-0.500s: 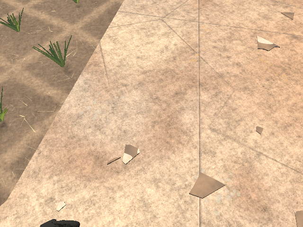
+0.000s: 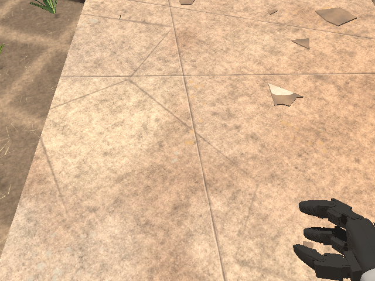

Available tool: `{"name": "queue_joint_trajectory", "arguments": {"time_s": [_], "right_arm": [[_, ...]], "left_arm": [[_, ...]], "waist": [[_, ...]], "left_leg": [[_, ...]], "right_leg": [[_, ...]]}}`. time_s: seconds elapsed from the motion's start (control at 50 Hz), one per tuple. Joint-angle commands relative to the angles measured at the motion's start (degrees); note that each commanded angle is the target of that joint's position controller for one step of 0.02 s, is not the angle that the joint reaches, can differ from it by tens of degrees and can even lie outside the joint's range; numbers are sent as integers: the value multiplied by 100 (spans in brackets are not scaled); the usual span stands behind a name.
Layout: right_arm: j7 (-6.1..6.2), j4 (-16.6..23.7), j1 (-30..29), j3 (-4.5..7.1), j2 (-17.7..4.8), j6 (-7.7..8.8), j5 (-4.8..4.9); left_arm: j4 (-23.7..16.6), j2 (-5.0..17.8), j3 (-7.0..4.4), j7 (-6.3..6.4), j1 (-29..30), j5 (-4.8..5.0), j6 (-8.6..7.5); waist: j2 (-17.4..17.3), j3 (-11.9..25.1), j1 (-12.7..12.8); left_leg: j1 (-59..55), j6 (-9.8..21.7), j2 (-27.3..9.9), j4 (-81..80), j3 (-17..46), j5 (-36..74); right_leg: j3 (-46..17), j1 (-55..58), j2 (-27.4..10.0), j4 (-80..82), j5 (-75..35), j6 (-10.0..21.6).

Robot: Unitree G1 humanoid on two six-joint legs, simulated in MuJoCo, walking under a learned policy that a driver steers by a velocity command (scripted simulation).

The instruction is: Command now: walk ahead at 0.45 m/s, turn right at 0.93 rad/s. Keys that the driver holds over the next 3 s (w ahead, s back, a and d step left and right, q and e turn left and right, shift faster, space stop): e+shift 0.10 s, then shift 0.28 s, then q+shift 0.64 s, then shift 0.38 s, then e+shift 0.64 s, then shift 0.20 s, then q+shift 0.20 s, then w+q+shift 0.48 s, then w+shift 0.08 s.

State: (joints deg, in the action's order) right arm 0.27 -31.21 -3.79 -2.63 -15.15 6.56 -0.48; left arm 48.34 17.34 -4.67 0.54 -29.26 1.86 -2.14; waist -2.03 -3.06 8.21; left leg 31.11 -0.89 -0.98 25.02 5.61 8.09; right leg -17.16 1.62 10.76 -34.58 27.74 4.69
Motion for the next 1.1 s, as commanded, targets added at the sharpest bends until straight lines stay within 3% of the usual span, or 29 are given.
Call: {"name": "queue_joint_trajectory", "arguments": {"time_s": [0.02,0.04,0.06,0.08,0.12,0.16,0.18,0.24,0.32,0.36,0.38,0.4,0.42,0.44,0.46,0.52,0.6,0.68,0.74,0.76,0.78,0.8,0.82,0.84,0.86,0.88,0.9,0.98,1.1], "right_arm": [[126,-173,2797,563,-1340,29,-217],[82,-192,2594,654,-1305,-102,-143],[137,-46,1968,686,-1102,-206,-80],[194,-7,1550,580,-638,-286,-65],[191,-123,1069,512,-490,-301,-49],[107,-383,819,597,-591,-210,-26],[82,-510,833,662,-720,-169,-19],[61,-688,688,781,-990,-189,69],[3,-896,811,835,-1192,-229,259],[-7,-1015,920,818,-1173,-263,292],[-18,-1112,1159,751,-976,-266,222],[-60,-1123,1503,591,-600,-251,-2],[-138,-1176,2012,405,-312,-309,-42],[-141,-1254,1779,526,-735,-439,121],[-115,-1187,1570,593,-896,-528,229],[68,-1287,1738,761,-1149,-752,171],[157,-1221,1833,744,-690,-905,201],[16,-939,1617,739,-609,-924,169],[-110,-995,2079,825,-643,-939,136],[-96,-1060,2260,902,-769,-936,74],[18,-942,2329,1098,-1515,-896,19],[-3,-765,2312,1129,-1902,-778,-149],[-51,-718,2292,1117,-1753,-643,-244],[-33,-662,2023,1102,-1633,-557,-127],[24,-598,1698,1069,-1431,-566,62],[91,-528,1496,1007,-1236,-611,189],[149,-468,1480,971,-1119,-657,212],[279,-343,1706,1011,-1159,-751,189],[298,-130,1523,1009,-1168,-863,120]], "left_arm": [[-888,-14,134,69,-149,-162,-15],[-912,547,78,34,-550,-7,33],[-1127,774,31,46,29,121,110],[-1205,898,-37,116,650,106,226],[-1367,754,-79,142,916,17,414],[-1537,229,51,132,984,-11,448],[-1627,101,98,125,1180,-51,404],[-1537,161,130,-26,1242,-116,288],[-1740,465,68,-179,1890,-142,294],[-1767,563,0,-184,1944,-199,268],[-1753,737,-71,-138,1864,-219,257],[-1876,1119,-114,-41,1774,-318,242],[-1982,681,116,-5,1936,-487,227],[-1834,339,179,-55,1858,-456,210],[-1698,416,158,-84,1982,-410,179],[-1605,946,-53,22,2493,-327,212],[-1508,474,-11,195,2741,-319,241],[-1326,524,-113,274,2717,-280,269],[-1203,557,-177,284,2874,-86,308],[-1084,385,-170,270,2683,-35,336],[-1133,153,-138,245,2473,-184,377],[-1540,103,-88,267,3253,-288,337],[-1549,249,-126,277,3444,-267,297],[-1474,327,-166,290,3356,-204,265],[-1331,400,-212,331,3176,-236,251],[-1279,477,-246,361,3096,-270,247],[-1267,435,-249,335,3059,-262,227],[-1236,215,-170,249,3040,-197,147],[-1110,308,-149,139,2975,-169,116]], "waist": [[-1539,3401,-1238],[-1583,3816,-1146],[-1356,3297,-1095],[-562,2214,-1121],[-139,934,-758],[-316,381,-548],[-328,378,-589],[-316,978,-563],[-268,900,-697],[-181,863,-638],[35,888,-648],[1053,1241,-743],[1732,1958,-876],[1183,1948,-619],[1071,1493,-676],[982,970,-891],[936,910,-961],[1058,1075,-894],[966,1064,-1183],[485,837,-1196],[-1300,444,-1007],[-1887,371,-1178],[-1176,605,-1289],[-830,560,-1095],[-453,585,-919],[-465,666,-842],[-494,810,-812],[-372,1021,-873],[-706,970,-986]], "left_leg": [[-6467,1281,-2814,1139,2733,4589],[-6387,1855,-3215,940,3326,3579],[-5729,1794,-2793,412,3005,1288],[-4614,1561,-2290,42,2084,774],[-2697,1411,-1819,-486,1062,938],[-1628,1295,-1511,-873,208,1061],[-1525,1344,-1456,-949,-33,1402],[-1639,1389,-1400,-798,-552,1652],[-1825,1185,-1515,-477,-637,733],[-1690,902,-1334,32,-772,34],[-1498,657,-1078,518,-953,-384],[-851,204,-600,1624,-1306,-1995],[-321,-143,-351,2546,-765,-4752],[-382,-262,-437,2898,-371,-4780],[-201,-277,-439,3029,-311,-4642],[-317,-421,-315,3677,-468,-3946],[-329,-434,-405,3555,-637,-3395],[-779,-210,-453,2494,-813,-3077],[-1533,144,-214,1163,-1145,-2329],[-1852,393,-101,486,-872,-1775],[-2295,989,-1305,-292,1156,186],[-2374,2019,-1999,-702,2813,985],[-2514,2091,-1956,-799,2676,358],[-2596,1772,-1625,-695,2266,66],[-2634,1452,-1386,-541,1909,-25],[-2578,1290,-1276,-470,1727,27],[-2547,1228,-1145,-418,1643,197],[-2898,1179,-899,-308,1709,250],[-2485,1141,-763,-187,1937,-378]], "right_leg": [[283,-3492,117,-4528,1660,-763],[301,-3975,-504,-5717,1220,-970],[641,-4359,-948,-5726,532,-991],[1086,-4528,-1144,-5453,98,-1047],[1213,-4093,-1434,-5101,17,-1031],[1298,-3623,-1588,-3755,5,-920],[1380,-3484,-1559,-3109,-204,-885],[1484,-2563,-1444,-1519,-1570,-691],[1538,-2162,-1275,-340,-2101,-445],[1689,-1541,-1064,442,-2529,-224],[1591,-1077,-1084,716,-3045,-62],[354,-151,-2254,859,-5677,335],[-762,341,-3489,898,-6093,1374],[-563,-102,-3249,1095,-4981,1458],[-166,-364,-2950,1168,-4308,1196],[497,-1350,-2811,1416,-3813,957],[1212,-1518,-2759,1564,-3174,884],[1523,-1257,-2961,1398,-3230,774],[1946,-1381,-2916,787,-2884,324],[2283,-1786,-2568,71,-2024,-77],[2862,-3172,-1764,-1639,-342,-727],[1980,-4416,-851,-2925,1130,-923],[1361,-4624,-912,-3485,1003,-790],[1152,-4670,-999,-3495,439,-670],[1094,-4666,-1101,-3353,-50,-667],[1063,-4536,-1128,-3213,-350,-693],[1072,-4329,-1044,-3241,-582,-732],[977,-4248,-768,-2430,-1041,-855],[1028,-3512,-779,-1271,-1239,-981]]}}
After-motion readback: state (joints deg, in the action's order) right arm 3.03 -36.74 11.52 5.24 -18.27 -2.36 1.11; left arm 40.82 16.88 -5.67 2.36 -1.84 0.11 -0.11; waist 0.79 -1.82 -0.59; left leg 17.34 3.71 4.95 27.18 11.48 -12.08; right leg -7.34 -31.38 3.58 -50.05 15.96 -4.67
